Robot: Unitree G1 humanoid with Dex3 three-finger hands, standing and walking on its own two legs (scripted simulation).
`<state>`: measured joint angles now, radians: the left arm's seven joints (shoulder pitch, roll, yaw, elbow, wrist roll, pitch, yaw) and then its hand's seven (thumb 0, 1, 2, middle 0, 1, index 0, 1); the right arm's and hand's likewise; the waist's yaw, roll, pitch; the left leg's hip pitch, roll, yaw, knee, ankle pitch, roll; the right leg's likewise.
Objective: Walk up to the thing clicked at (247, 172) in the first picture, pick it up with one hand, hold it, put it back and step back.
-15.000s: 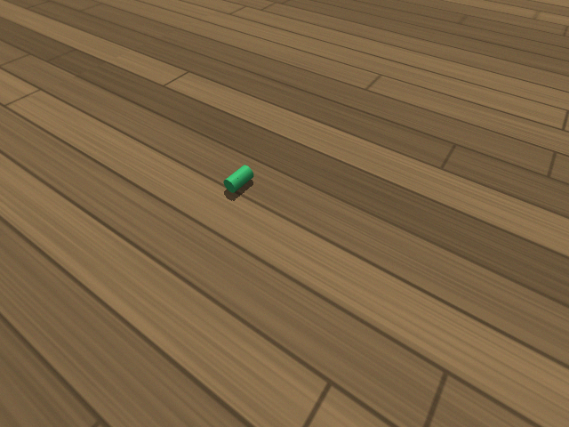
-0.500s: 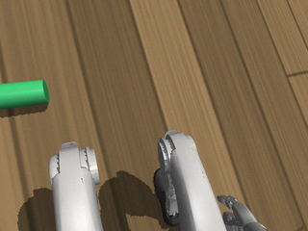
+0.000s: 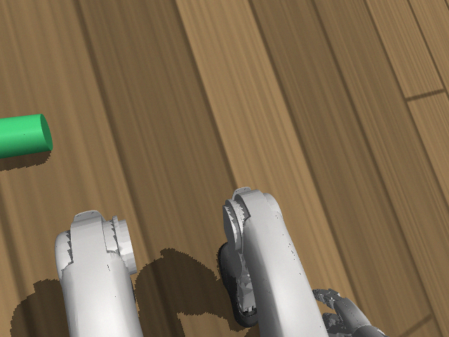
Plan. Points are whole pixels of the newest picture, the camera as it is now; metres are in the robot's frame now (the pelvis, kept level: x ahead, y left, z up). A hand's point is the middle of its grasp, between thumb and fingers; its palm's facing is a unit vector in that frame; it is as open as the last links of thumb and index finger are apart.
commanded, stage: rise first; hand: left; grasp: from above
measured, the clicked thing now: (8, 137) +0.49 +0.36 -0.29
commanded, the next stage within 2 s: approach in 1.46 s
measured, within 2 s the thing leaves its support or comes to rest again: neither
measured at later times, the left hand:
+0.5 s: hand out of the picture +0.43 +0.39 -0.17, palm faces -0.44 -0.13 -0.89, open 14.1 cm
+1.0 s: hand out of the picture +0.44 +0.39 -0.18, palm faces -0.44 -0.12 -0.89, open 14.2 cm
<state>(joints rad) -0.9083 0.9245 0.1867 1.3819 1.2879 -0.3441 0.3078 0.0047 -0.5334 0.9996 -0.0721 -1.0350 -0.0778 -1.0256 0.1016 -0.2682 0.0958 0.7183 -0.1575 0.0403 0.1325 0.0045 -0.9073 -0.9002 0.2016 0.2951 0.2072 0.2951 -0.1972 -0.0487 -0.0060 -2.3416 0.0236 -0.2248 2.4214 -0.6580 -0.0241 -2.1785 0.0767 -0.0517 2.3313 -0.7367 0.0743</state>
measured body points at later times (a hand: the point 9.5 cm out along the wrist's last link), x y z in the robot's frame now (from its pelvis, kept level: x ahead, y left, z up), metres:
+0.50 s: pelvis +0.00 +0.00 -0.01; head +0.24 +0.12 +0.35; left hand +0.45 +0.39 -0.12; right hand +0.08 -0.27 -0.10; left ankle +0.08 +0.14 -0.30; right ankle +0.10 -0.14 -0.29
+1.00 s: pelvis +0.00 +0.00 -0.01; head +0.25 +0.12 +0.35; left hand +0.46 +0.39 -0.13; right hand +0.08 -0.26 -0.10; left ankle +0.08 +0.14 -0.30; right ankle +0.10 -0.14 -0.29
